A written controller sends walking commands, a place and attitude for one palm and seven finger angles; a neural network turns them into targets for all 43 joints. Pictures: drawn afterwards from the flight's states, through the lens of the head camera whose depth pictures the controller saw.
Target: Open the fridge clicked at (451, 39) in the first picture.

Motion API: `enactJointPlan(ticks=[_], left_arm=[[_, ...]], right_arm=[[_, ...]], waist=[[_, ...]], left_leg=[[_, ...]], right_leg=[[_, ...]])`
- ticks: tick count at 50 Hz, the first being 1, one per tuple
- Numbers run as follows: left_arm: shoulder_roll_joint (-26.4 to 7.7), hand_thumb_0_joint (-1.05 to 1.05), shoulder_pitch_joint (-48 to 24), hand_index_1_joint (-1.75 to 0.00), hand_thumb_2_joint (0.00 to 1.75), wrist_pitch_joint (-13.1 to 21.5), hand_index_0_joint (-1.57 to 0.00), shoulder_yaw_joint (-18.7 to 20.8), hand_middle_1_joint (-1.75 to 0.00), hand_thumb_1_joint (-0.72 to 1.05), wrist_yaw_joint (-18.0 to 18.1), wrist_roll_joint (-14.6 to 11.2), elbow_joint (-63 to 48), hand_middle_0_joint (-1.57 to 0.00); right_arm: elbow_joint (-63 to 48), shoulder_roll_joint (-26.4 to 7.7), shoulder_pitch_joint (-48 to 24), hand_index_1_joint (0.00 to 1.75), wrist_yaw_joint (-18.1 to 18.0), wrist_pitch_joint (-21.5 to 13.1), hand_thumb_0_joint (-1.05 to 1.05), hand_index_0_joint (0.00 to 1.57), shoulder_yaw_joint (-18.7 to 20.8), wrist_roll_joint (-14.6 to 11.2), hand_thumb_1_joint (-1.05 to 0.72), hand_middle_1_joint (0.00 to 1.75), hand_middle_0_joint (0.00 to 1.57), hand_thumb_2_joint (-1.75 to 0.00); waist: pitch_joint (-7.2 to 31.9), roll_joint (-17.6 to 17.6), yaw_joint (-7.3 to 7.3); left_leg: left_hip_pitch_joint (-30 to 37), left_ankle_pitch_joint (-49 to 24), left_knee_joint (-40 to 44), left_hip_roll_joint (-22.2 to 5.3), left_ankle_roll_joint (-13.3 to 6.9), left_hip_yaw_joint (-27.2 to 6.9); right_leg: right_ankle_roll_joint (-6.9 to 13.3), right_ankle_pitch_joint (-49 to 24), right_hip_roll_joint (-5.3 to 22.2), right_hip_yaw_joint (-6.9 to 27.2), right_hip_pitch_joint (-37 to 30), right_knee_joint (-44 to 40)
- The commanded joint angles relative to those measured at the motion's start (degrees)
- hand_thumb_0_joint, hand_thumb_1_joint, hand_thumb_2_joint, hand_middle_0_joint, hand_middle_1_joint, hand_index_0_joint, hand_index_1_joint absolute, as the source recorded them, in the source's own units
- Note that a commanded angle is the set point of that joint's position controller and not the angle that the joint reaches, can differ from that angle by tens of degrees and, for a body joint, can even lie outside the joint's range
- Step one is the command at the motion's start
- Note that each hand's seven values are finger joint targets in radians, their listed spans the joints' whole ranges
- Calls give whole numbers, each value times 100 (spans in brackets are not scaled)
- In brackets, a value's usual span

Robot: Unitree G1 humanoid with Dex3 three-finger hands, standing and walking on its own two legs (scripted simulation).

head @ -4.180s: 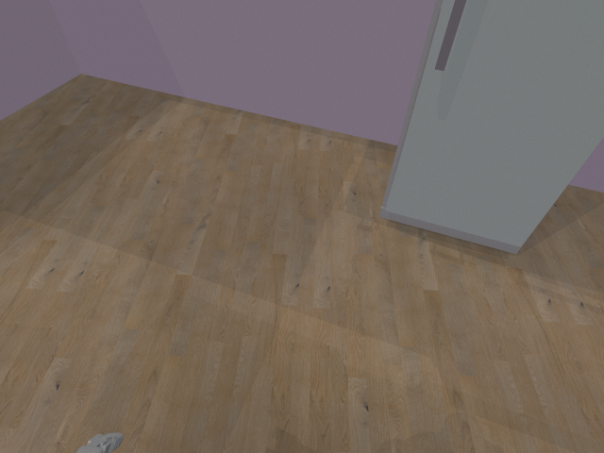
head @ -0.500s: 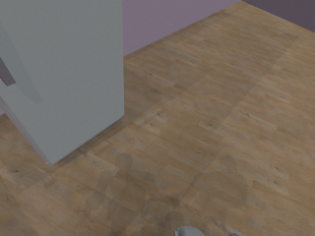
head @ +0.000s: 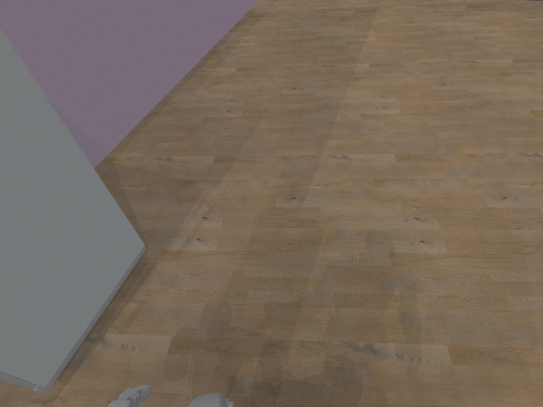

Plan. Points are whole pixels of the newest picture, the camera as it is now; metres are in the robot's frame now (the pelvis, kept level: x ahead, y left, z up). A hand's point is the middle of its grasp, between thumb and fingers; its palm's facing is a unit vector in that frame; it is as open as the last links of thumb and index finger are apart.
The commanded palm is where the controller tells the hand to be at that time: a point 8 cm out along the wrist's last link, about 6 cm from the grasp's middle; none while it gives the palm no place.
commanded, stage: walk to a spot facing it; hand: left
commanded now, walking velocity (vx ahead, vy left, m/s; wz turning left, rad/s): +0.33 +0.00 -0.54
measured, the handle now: out of the picture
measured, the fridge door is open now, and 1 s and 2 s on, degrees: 0 0 0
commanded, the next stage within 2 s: turn to face it in 0.86 s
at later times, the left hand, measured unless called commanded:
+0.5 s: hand out of the picture +0.11 +0.25 -0.19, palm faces -0.12 -0.98 -0.17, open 7.4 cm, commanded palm none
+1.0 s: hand (252, 247) +0.47 +0.07 -0.16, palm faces -0.57 -0.78 -0.25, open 7.4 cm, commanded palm none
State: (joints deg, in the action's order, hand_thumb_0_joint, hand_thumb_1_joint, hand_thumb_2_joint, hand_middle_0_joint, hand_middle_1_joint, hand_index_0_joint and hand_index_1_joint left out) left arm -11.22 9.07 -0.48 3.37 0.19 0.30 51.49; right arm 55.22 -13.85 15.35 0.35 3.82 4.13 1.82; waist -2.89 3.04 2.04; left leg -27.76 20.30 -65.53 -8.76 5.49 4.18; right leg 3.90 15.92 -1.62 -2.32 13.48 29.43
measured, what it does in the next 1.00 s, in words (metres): walks ahead, turning right: left foot, then right foot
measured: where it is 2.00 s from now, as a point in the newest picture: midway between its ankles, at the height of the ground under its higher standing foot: outside the picture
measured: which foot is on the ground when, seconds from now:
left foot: up 0.00-0.40, down 0.42-0.92, up 0.94-1.00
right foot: down 0.00-0.42, up 0.44-0.90, down 0.92-1.00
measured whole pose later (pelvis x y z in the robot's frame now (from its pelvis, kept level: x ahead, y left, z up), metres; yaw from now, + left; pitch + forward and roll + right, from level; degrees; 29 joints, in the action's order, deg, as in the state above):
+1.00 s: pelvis +0.23 +0.00 -0.02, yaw -33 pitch +0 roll +0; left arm -12.7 2.6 0.6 3.4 -0.1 0.6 50.1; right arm 57.4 -12.1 18.6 -0.8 2.5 3.3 0.3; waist -8.0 1.4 3.3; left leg -19.6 31.9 -67.6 -8.6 4.3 9.4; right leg 3.9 17.1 0.2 -6.2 22.8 39.6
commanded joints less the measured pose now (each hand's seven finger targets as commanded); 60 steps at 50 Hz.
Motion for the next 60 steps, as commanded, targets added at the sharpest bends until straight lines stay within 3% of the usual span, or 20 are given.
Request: enactJointPlan(ticks=[1, 8, 15, 18, 19, 20, 21, 22, 25, 29, 39, 43, 44, 45, 46, 47, 48, 52, 54, 60], left_arm=[[-1077, 0, 594, -30, 90, 246, -20, 266, -30, 90, -1, 29, -134, -20], [-1041, 0, 1070, -30, 90, 358, -20, 255, -30, 90, -28, 70, 47, -20], [-1037, 0, 1306, -30, 90, 348, -20, 246, -30, 90, 25, 107, 237, -20], [-1062, 0, 1041, -30, 90, 306, -20, 275, -30, 90, 15, 74, 244, -20], [-899, 0, 940, -30, 90, 300, -20, 265, -30, 90, -4, 48, 203, -20], [-572, 0, 1059, -30, 90, 282, -20, 229, -30, 90, -60, -18, 130, -20], [-424, 0, 1059, -30, 90, 307, -20, 185, -30, 90, -107, -18, 30, -20], [-610, 0, 957, -30, 90, 273, -20, 249, -30, 90, -121, 52, 42, -20], [-525, 0, 888, -30, 90, 128, -20, 308, -30, 90, -247, 150, 242, -20], [-299, 0, 1130, -30, 90, -76, -20, 291, -30, 90, -228, 115, 305, -20], [-203, 0, -461, -30, 90, -167, -20, 165, -30, 90, -233, 125, -328, -20], [-410, 0, -221, -30, 90, -52, -20, 182, -30, 90, -184, 136, -378, -20], [-593, 0, 262, -30, 90, 31, -20, 218, -30, 90, -165, 145, -261, -20], [-1071, 0, 980, -30, 90, 134, -20, 314, -30, 90, -108, 175, -76, -20], [-1817, 0, 1476, -30, 90, 196, -20, 454, -30, 90, -7, 120, 36, -20], [-1898, 0, 1529, -30, 90, 129, -20, 482, -30, 90, 92, -18, 84, -20], [-1611, 0, 1130, -30, 90, 83, -20, 416, -30, 90, 141, -21, 18, -20], [-865, 0, -151, -30, 90, 129, -20, 114, -30, 90, 204, 59, -249, -20], [-736, 0, -273, -30, 90, 183, -20, 23, -30, 90, 191, 86, -201, -20], [-764, 0, 33, -30, 90, 115, -20, 64, -30, 90, 173, 99, 39, -20]], right_arm=[[-515, -491, -277, 30, 27, -284, 0, 20, 124, 33, -90, 30, 20, -90], [-833, -438, -987, 30, 77, -412, 0, 20, 95, 6, -90, 30, 20, -90], [-1060, -295, -1412, 30, 58, -588, 0, 20, 14, -75, -90, 30, 20, -90], [-862, -346, -763, 30, -17, -649, 0, 20, 36, -99, -90, 30, 20, -90], [-641, -576, -154, 30, -106, -694, 0, 20, 79, -94, -90, 30, 20, -90], [-447, -1126, 549, 30, -172, -742, 0, 20, 200, -29, -90, 30, 20, -90], [-397, -1528, 1033, 30, -153, -694, 0, 20, 272, -24, -90, 30, 20, -90], [-512, -1352, 768, 30, -145, -647, 0, 20, 212, -23, -90, 30, 20, -90], [-621, -531, -132, 30, -177, -707, 0, 20, -45, -47, -90, 30, 20, -90], [-410, -335, 74, 30, -242, -753, 0, 20, -96, -92, -90, 30, 20, -90], [-79, -552, 583, 30, -199, -591, 0, 20, 65, -11, -90, 30, 20, -90], [-100, -789, 533, 30, -154, -516, 0, 20, 156, -37, -90, 30, 20, -90], [-148, -831, 527, 30, -129, -506, 0, 20, 168, -67, -90, 30, 20, -90], [-257, -746, 553, 30, -66, -485, 0, 20, 146, -139, -90, 30, 20, -90], [-537, -287, 531, 30, -43, -462, 0, 20, 26, -174, -90, 30, 20, -90], [-658, -378, 172, 30, -164, -423, 0, 20, 3, -187, -90, 30, 20, -90], [-604, -288, 67, 30, -183, -383, 0, 20, -11, -193, -90, 30, 20, -90], [-104, -117, 518, 30, -161, -203, 0, 20, -103, -71, -90, 30, 20, -90], [71, 26, 815, 30, -158, -158, 0, 20, -154, -83, -90, 30, 20, -90], [-37, 51, 238, 30, -82, -239, 0, 20, -143, -121, -90, 30, 20, -90]], waist=[[108, -927, -292], [-104, -980, -446], [-46, -1070, -553], [25, -962, -183], [266, -501, 78], [823, 739, 326], [973, 1697, 387], [565, 1042, 325], [-272, 474, -153], [63, 617, -360], [-53, 672, 54], [274, 662, -154], [615, 424, -422], [1234, -446, -764], [1773, -1922, -855], [2064, -1501, -901], [1615, -1114, -726], [754, -711, 1], [665, -762, 163], [270, -1289, -180]], left_leg=[[-840, -466, 246, -16, 71, -211], [-1107, -553, 1086, 95, 41, -330], [-168, -164, 2560, 446, -143, -251], [1475, -641, 3637, 661, -210, -80], [2673, -751, 4132, 516, -293, -200], [3871, 132, 4601, -770, -590, -1605], [3965, 683, 5155, -2059, -1028, -2924], [3171, 1344, 5464, -2193, -1249, -3080], [1768, -152, 5498, -1328, -892, -1318], [1970, -3155, 4970, -996, -799, 81], [2636, -4034, 4377, -1177, -1119, 861], [2764, -5106, 3381, -1291, -926, 1110], [2513, -5080, 2489, -1168, -708, 1253], [1311, -3709, 1035, -935, -399, 1393], [-601, 1434, -832, 206, 28, 1125], [-706, 1856, -1310, 185, -68, 24], [-799, 1372, -1312, -23, -109, -237], [1, 345, -580, 38, -130, -264], [446, 181, 159, 116, -150, -250], [595, 136, 1925, 352, -180, 98]], right_leg=[[441, -232, 1326, 1733, -645, -1619], [679, 463, 1372, 2332, -778, -1840], [689, -718, 1373, 2528, -764, -1369], [424, -850, 1043, 2326, 150, -770], [216, -964, 650, 2041, 757, -15], [-58, 45, -32, 1357, 1697, 1453], [-322, 1705, -199, 523, 2473, 3039], [-343, 1634, 147, 610, 2515, 3683], [-465, 565, 584, 386, 2177, 4034], [-657, 22, 564, 182, 2034, 4194], [-671, 51, 596, -410, 1983, 1896], [-420, 158, 258, -623, 971, 870], [-341, -348, 162, -626, 85, 216], [-55, -2158, 845, 168, -1611, -158], [804, -5481, 2577, 2692, -2818, -56], [1225, -6196, 2765, 2510, -2790, -62], [1135, -5323, 2477, 1962, -2375, -168], [545, -3741, 1720, 696, -229, -738], [481, -3346, 1561, 272, 193, -817], [488, -2479, 1745, 135, -116, -771]])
